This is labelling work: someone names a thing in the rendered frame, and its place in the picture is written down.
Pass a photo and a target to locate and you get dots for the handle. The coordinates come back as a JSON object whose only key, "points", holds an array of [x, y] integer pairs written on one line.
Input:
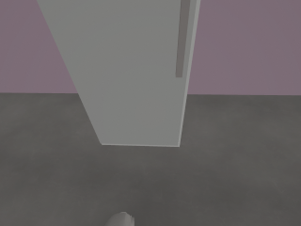
{"points": [[183, 25]]}

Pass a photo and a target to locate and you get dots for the fridge door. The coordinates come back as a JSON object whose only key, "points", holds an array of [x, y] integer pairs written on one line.
{"points": [[122, 57]]}

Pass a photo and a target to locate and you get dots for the left robot thigh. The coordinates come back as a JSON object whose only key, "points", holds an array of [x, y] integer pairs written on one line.
{"points": [[121, 219]]}

